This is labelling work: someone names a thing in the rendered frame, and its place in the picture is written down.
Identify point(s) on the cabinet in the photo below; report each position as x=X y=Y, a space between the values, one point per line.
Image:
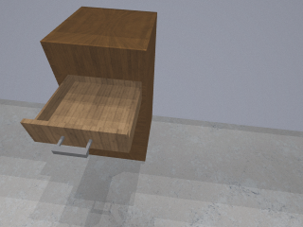
x=109 y=44

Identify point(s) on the handle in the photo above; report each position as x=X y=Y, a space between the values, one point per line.
x=75 y=152

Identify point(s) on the drawer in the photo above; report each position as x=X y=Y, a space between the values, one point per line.
x=82 y=108

